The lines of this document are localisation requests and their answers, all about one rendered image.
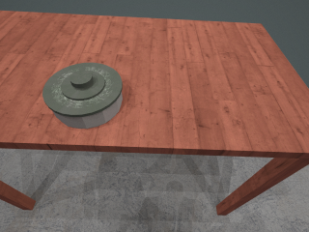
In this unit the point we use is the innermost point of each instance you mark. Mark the knob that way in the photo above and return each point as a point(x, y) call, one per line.
point(81, 79)

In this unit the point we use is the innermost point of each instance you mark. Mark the pot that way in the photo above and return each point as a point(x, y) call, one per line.
point(92, 121)

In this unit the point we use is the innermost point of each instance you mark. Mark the lid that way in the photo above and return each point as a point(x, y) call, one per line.
point(64, 99)

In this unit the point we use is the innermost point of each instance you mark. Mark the table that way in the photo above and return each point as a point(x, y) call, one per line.
point(190, 87)

